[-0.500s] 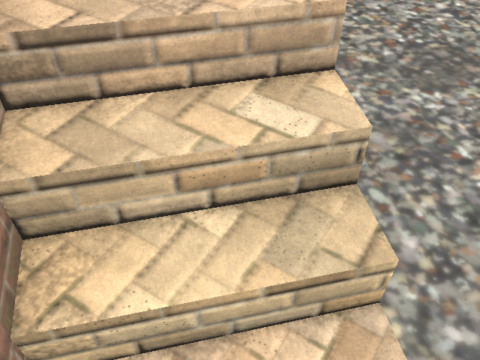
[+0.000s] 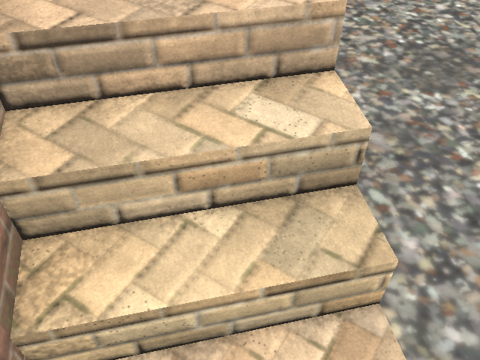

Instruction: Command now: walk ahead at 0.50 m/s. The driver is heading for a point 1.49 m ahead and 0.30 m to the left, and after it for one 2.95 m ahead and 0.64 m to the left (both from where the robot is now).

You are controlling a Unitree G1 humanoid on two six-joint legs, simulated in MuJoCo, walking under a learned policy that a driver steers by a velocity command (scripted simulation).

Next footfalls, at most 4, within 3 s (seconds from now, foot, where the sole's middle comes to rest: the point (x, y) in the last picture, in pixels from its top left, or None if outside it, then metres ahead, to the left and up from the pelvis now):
none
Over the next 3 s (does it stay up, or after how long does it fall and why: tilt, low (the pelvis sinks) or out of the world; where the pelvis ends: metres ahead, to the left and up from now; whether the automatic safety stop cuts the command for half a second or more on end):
stays up -0.01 -0.01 0.00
